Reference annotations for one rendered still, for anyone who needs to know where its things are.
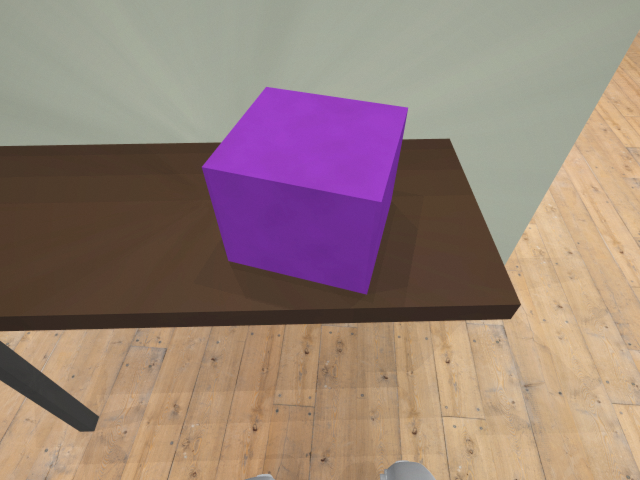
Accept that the table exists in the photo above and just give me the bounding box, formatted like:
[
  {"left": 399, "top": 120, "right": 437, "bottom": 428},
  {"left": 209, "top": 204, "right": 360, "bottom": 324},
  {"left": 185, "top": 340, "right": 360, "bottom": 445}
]
[{"left": 0, "top": 139, "right": 521, "bottom": 432}]

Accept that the carton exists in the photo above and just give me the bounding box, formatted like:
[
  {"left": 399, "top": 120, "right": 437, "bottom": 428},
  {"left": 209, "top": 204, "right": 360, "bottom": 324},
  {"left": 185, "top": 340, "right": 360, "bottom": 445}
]
[{"left": 202, "top": 87, "right": 408, "bottom": 295}]

